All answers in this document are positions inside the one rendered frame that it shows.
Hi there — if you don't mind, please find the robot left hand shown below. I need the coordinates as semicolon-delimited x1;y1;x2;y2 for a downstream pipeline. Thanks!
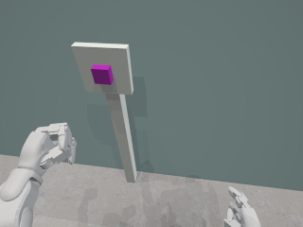
17;122;77;177

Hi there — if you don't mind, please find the button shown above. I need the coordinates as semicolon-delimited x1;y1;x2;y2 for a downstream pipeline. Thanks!
91;64;114;85

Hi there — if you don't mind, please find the robot right hand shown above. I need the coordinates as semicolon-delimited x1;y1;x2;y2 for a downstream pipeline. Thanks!
224;186;261;227

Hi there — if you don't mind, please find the left robot forearm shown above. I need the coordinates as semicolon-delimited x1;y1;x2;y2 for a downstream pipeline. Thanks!
0;167;44;227

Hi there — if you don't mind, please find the panel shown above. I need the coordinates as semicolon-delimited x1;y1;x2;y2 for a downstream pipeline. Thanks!
71;42;137;183

